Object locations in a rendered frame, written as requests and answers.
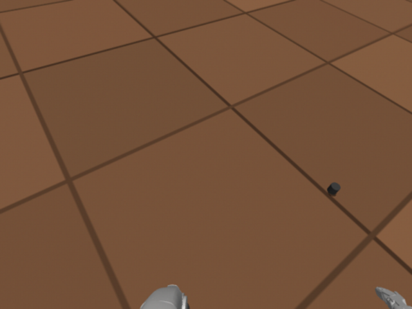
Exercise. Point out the tin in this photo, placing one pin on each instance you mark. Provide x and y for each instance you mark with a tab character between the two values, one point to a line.
333	188

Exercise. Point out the right robot hand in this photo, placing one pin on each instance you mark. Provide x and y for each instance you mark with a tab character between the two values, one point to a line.
393	299

